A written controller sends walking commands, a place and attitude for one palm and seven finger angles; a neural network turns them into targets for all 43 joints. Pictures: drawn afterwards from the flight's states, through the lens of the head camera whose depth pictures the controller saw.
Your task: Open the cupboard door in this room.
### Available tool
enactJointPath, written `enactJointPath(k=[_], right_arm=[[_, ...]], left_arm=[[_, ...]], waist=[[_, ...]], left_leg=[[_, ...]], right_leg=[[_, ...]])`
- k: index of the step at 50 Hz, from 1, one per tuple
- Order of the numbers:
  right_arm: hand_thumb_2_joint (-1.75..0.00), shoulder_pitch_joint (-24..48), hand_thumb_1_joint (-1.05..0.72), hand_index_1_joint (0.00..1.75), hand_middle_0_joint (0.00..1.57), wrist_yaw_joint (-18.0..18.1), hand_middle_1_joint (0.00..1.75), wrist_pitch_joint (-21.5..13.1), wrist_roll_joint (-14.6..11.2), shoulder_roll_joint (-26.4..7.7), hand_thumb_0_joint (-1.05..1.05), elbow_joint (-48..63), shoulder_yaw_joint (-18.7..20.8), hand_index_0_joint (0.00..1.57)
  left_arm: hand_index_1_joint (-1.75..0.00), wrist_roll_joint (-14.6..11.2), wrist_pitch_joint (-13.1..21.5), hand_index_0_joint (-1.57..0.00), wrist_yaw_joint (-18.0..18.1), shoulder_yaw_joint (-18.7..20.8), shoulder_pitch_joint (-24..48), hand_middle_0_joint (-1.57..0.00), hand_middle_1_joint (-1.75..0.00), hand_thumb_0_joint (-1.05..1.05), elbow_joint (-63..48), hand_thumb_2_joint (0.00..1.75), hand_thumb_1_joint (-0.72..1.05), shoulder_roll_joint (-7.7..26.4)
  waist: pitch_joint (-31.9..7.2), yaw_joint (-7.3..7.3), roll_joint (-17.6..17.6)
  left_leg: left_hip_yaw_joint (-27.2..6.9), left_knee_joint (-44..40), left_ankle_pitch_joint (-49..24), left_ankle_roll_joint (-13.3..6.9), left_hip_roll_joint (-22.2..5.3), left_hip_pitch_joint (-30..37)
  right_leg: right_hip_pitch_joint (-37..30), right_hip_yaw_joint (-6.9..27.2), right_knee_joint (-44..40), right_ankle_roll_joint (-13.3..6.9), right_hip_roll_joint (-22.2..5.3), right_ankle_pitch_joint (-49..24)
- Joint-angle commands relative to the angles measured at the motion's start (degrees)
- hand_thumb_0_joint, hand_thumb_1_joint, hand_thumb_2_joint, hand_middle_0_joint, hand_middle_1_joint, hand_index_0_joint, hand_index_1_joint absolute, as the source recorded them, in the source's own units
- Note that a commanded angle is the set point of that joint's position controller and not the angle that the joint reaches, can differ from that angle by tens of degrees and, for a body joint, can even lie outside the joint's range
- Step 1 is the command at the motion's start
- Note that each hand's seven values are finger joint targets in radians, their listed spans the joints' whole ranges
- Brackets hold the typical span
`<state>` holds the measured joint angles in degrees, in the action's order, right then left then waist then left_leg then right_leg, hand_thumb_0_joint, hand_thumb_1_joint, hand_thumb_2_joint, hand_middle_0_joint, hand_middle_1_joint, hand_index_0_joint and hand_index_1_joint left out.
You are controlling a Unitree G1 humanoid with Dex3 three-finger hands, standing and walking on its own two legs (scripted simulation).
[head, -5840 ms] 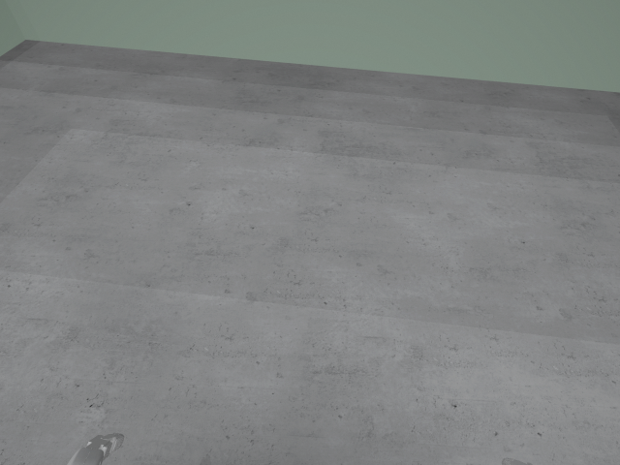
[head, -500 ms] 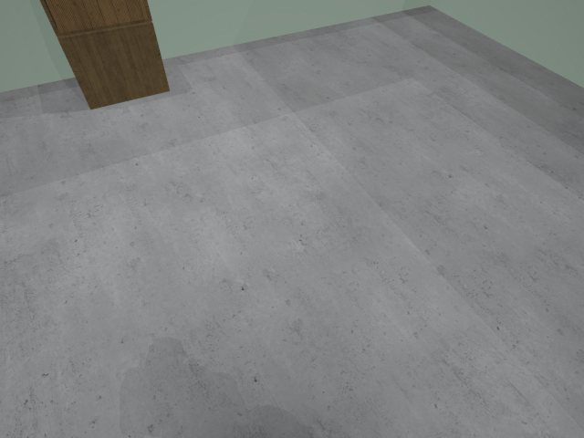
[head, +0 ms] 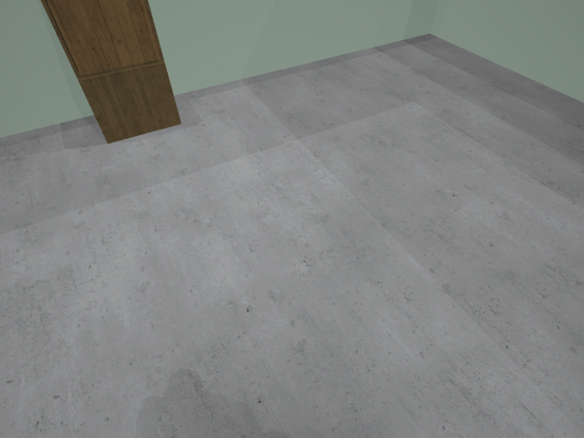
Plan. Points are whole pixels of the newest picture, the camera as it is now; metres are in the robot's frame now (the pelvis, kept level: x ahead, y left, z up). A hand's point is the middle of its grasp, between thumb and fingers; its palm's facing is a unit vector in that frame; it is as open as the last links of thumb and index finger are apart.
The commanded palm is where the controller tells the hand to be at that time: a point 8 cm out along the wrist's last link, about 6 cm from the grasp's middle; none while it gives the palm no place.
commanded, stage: stand and wait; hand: left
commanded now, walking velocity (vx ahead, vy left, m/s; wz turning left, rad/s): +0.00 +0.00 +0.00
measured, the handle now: out of the picture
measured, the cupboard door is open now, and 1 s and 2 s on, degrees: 0 0 0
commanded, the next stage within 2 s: turn or walk to find it in 0.38 s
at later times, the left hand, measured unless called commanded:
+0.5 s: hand out of the picture +0.06 +0.22 -0.16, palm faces +0.01 -0.96 -0.29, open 7.3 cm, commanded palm none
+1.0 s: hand out of the picture +0.02 +0.22 -0.17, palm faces +0.19 -0.94 -0.28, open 7.3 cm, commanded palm none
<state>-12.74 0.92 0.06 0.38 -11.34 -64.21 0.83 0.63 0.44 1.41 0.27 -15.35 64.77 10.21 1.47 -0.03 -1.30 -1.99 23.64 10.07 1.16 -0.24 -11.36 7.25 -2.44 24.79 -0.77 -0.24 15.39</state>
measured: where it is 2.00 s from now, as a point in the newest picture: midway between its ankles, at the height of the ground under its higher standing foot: outside the picture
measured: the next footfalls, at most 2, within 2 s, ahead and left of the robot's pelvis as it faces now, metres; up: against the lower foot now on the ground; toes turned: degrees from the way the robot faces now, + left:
right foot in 1.08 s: +0.01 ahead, -0.14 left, +0.00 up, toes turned +14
left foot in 1.52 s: -0.10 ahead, +0.09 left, +0.00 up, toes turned +31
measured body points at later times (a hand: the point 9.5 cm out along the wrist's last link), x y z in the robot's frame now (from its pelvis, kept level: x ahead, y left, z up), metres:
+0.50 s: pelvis +0.00 +0.00 +0.00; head +0.01 +0.00 +0.45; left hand +0.06 +0.27 -0.14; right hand +0.04 -0.28 -0.14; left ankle +0.03 +0.13 -0.74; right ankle -0.02 -0.11 -0.74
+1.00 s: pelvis -0.02 +0.00 +0.00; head +0.03 +0.00 +0.44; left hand +0.01 +0.27 -0.14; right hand +0.06 -0.23 -0.16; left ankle +0.03 +0.13 -0.74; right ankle -0.04 -0.14 -0.71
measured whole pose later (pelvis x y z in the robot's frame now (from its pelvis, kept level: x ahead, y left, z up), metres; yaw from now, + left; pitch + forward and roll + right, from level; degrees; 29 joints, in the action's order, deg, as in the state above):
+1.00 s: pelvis -0.02 +0.00 +0.00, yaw +11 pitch +1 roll -1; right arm -12.6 0.2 2.4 1.5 -11.3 -56.3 2.1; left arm 0.3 -2.0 1.5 2.6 -8.3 54.8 12.9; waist 4.9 -1.4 -2.0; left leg -12.3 25.9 6.3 0.8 3.9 -20.5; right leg 18.7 0.7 45.8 1.8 0.4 28.2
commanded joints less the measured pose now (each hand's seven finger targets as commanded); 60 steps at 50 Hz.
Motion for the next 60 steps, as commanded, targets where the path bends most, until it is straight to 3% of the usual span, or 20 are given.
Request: enactJointPath(k=[1, 7, 19, 24, 28, 34, 36, 38, 39, 41, 45, 48, 51, 52, 53, 54, 55, 57, 58, 60], right_arm=[[-0.90, -1.6, -0.90, 0.30, 0.20, 0.6, 0.30, -0.8, 0.3, -7.1, 0.00, 1.5, 1.0, 0.20], [-0.90, -1.2, -0.90, 0.30, 0.20, 0.8, 0.30, -1.3, 0.3, -8.9, 0.00, 1.4, 1.1, 0.20], [-0.90, 2.1, -0.90, 0.30, 0.20, 0.8, 0.30, -1.7, 0.3, -13.6, 0.00, 2.1, 1.4, 0.20], [-0.90, 1.5, -0.90, 0.30, 0.20, 0.2, 0.30, -0.5, 0.5, -9.9, 0.00, 2.8, 0.4, 0.20], [-0.90, 1.2, -0.90, 0.30, 0.20, -0.1, 0.30, 0.4, 0.6, -9.7, 0.00, 4.5, 0.6, 0.20], [-0.90, 0.0, -0.90, 0.30, 0.20, -0.4, 0.30, 1.0, 0.6, -10.0, 0.00, 6.9, 1.8, 0.20], [-0.90, -0.6, -0.90, 0.30, 0.20, -0.5, 0.30, 1.1, 0.7, -10.3, 0.00, 7.6, 2.2, 0.20], [-0.90, -1.6, -0.90, 0.30, 0.20, -0.4, 0.30, 0.8, 1.0, -12.7, 0.00, 8.5, 2.7, 0.20], [-0.90, -2.6, -0.90, 0.30, 0.20, -0.2, 0.30, 0.7, 1.0, -13.5, 0.00, 8.6, 3.2, 0.20], [-0.90, -4.8, -0.90, 0.30, 0.20, 0.5, 0.30, 0.6, 1.0, -13.8, 0.00, 8.6, 3.8, 0.20], [-0.90, -2.5, -0.90, 0.30, 0.20, 0.7, 0.30, 1.1, 1.3, -13.2, 0.00, 10.5, 4.4, 0.20], [-0.90, -2.4, -0.90, 0.30, 0.20, 0.4, 0.30, 1.6, 1.4, -13.4, 0.00, 11.3, 5.0, 0.20], [-0.90, -0.8, -0.90, 0.30, 0.20, -0.1, 0.30, 2.2, 1.2, -12.8, 0.00, 12.2, 5.4, 0.20], [-0.90, -0.3, -0.90, 0.30, 0.20, -0.3, 0.30, 2.5, 0.9, -11.6, 0.00, 12.6, 5.5, 0.20], [-0.90, -0.7, -0.90, 0.30, 0.20, -0.6, 0.30, 2.6, 0.5, -9.1, 0.00, 12.9, 5.3, 0.20], [-0.90, 0.1, -0.90, 0.30, 0.20, -0.5, 0.30, 2.4, 0.6, -6.1, 0.00, 14.4, 4.7, 0.20], [-0.90, 2.7, -0.90, 0.30, 0.20, -0.7, 0.30, 2.4, 1.3, -9.2, 0.00, 14.6, 5.4, 0.20], [-0.90, 0.4, -0.90, 0.30, 0.20, -1.3, 0.30, 3.6, 1.4, -8.4, 0.00, 12.1, 5.7, 0.20], [-0.90, -1.1, -0.90, 0.30, 0.20, -1.5, 0.30, 3.7, 1.3, -7.9, 0.00, 11.4, 5.6, 0.20], [-0.90, -2.4, -0.90, 0.30, 0.20, -1.7, 0.30, 3.4, 1.0, -6.7, 0.00, 10.5, 4.9, 0.20]], left_arm=[[-0.30, -0.1, 1.0, -0.20, 0.3, 1.4, -0.5, -0.20, -0.30, 0.00, -2.6, 0.90, 0.90, 9.0], [-0.30, -0.2, 1.5, -0.20, 0.1, 1.9, -0.1, -0.20, -0.30, 0.00, -2.8, 0.90, 0.90, 10.8], [-0.30, -0.1, 1.5, -0.20, -0.2, 2.4, 3.7, -0.20, -0.30, 0.00, -3.5, 0.90, 0.90, 14.7], [-0.30, -0.3, 0.0, -0.20, 0.1, 1.9, 3.3, -0.20, -0.30, 0.00, -4.1, 0.90, 0.90, 11.6], [-0.30, -0.1, -1.0, -0.20, 0.4, 2.3, 3.3, -0.20, -0.30, 0.00, -5.5, 0.90, 0.90, 12.0], [-0.30, 0.2, -1.2, -0.20, 0.7, 3.2, 4.5, -0.20, -0.30, 0.00, -8.7, 0.90, 0.90, 13.4], [-0.30, 0.2, -1.4, -0.20, 0.7, 3.3, 5.1, -0.20, -0.30, 0.00, -9.9, 0.90, 0.90, 12.6], [-0.30, 0.0, -1.6, -0.20, 0.8, 3.3, 4.9, -0.20, -0.30, 0.00, -10.6, 0.90, 0.90, 10.5], [-0.30, -0.1, -1.6, -0.20, 0.9, 3.1, 5.1, -0.20, -0.30, 0.00, -11.2, 0.90, 0.90, 9.6], [-0.30, 0.2, -1.7, -0.20, 1.0, 3.3, 6.1, -0.20, -0.30, 0.00, -12.0, 0.90, 0.90, 9.3], [-0.30, -0.1, -1.5, -0.20, 0.4, 3.2, 5.5, -0.20, -0.30, 0.00, -12.7, 0.90, 0.90, 7.4], [-0.30, -0.3, -1.5, -0.20, 0.3, 3.2, 3.6, -0.20, -0.30, 0.00, -13.0, 0.90, 0.90, 6.7], [-0.30, -0.5, -1.4, -0.20, 0.4, 3.6, -1.2, -0.20, -0.30, 0.00, -12.1, 0.90, 0.90, 7.3], [-0.30, -0.3, -1.2, -0.20, 0.6, 4.1, -3.3, -0.20, -0.30, 0.00, -11.6, 0.90, 0.90, 8.5], [-0.30, 0.4, -0.9, -0.20, 0.9, 4.9, -4.2, -0.20, -0.30, 0.00, -11.6, 0.90, 0.90, 12.4], [-0.30, 1.2, -0.8, -0.20, 1.0, 5.9, -1.5, -0.20, -0.30, 0.00, -13.2, 0.90, 0.90, 17.0], [-0.30, 0.7, -1.0, -0.20, 1.1, 5.2, 1.7, -0.20, -0.30, 0.00, -14.9, 0.90, 0.90, 16.2], [-0.30, 0.6, -0.5, -0.20, 0.9, 4.8, 7.8, -0.20, -0.30, 0.00, -15.8, 0.90, 0.90, 12.6], [-0.30, 0.5, -0.5, -0.20, 0.9, 4.3, 9.0, -0.20, -0.30, 0.00, -15.8, 0.90, 0.90, 11.5], [-0.30, 0.6, 0.2, -0.20, 0.6, 3.7, 6.5, -0.20, -0.30, 0.00, -15.2, 0.90, 0.90, 10.4]], waist=[[4.2, -0.13, 3.1], [0.6, 0.15, 1.1], [1.0, 0.33, 0.9], [1.0, 0.60, 0.6], [0.5, 0.82, 1.9], [-3.1, 0.15, 4.4], [-2.7, -0.32, 2.0], [-2.1, -0.64, -7.3], [-2.2, -1.30, -11.2], [-3.4, -2.13, -11.1], [-6.8, -1.41, -7.3], [-7.7, -1.13, -6.1], [-7.5, 0.69, -7.8], [-6.7, 1.62, -5.6], [-6.4, 2.02, 2.9], [-2.0, 2.44, 18.0], [0.8, 2.14, 12.6], [5.3, -1.41, 11.1], [5.7, -2.81, 8.7], [4.9, -2.66, 8.3]], left_leg=[[-2.7, -2.7, -2.1, -1.9, -3.9, 1.0], [-2.8, -2.4, -5.6, -1.9, -4.8, 2.0], [-3.3, -3.4, -6.1, -2.0, -5.8, 2.8], [-4.0, -1.6, -7.6, -1.5, -5.6, -1.3], [-4.8, 1.4, -7.5, -1.5, -5.0, -5.8], [-3.7, 9.3, -10.5, -1.3, -3.8, -6.1], [-7.1, 7.4, -12.4, -2.4, -5.1, -6.3], [-19.7, -0.9, -16.5, -6.7, -10.3, -6.0], [-26.9, -5.5, -18.1, -10.2, -13.8, -3.0], [-30.5, -6.1, -18.6, -13.8, -15.1, 1.6], [-26.2, -4.3, -14.2, -12.7, -11.3, 3.2], [-25.8, -4.1, -11.2, -11.4, -9.3, 2.2], [-23.4, -3.1, -3.9, -7.9, -5.4, -4.6], [-20.6, -1.1, 1.8, -5.4, -2.8, -10.5], [-14.6, 7.5, 9.1, -2.3, 1.3, -19.0], [-4.2, 22.6, 17.6, 0.8, 6.7, -26.9], [-5.3, 32.8, 19.7, 0.2, 3.4, -23.7], [-4.7, 42.6, 14.4, 0.1, 1.7, -20.5], [-3.4, 44.8, 13.1, 0.3, 1.3, -20.0], [-1.1, 45.9, 9.6, 1.3, 1.1, -21.1]], right_leg=[[7.0, 8.2, -10.1, -0.9, -6.8, 2.6], [3.3, 7.8, -9.2, -1.5, -6.7, -3.5], [2.1, 7.6, -9.4, -1.6, -6.7, -6.5], [1.2, 5.4, -6.0, -0.2, -7.2, -6.0], [0.4, 4.7, -3.7, -0.2, -8.6, -5.7], [0.7, 3.5, 0.9, -3.0, -13.2, -12.6], [2.6, 1.1, 4.6, -1.9, -11.1, -9.4], [5.5, -2.6, 13.8, 1.5, -3.9, 0.5], [10.3, -1.6, 21.1, 2.3, -1.1, 11.8], [17.2, 3.7, 31.2, 1.9, -1.4, 18.0], [16.5, 4.5, 27.8, 2.5, -0.5, 14.2], [12.5, 3.8, 19.0, 2.7, 0.9, 12.3], [2.2, 2.0, 4.3, 2.7, 1.8, 4.4], [-4.2, 1.8, -2.7, 2.5, 0.6, 0.2], [-10.1, 9.9, -7.7, 0.1, -8.1, 4.8], [-6.2, 26.6, -13.7, -5.3, -22.8, 11.9], [5.6, 26.0, -14.2, -7.6, -26.1, 8.7], [13.7, 18.0, -13.9, -6.1, -19.7, 7.5], [13.7, 13.9, -11.8, -5.6, -17.9, 1.8], [8.2, 6.9, -8.2, -5.1, -15.0, -10.4]])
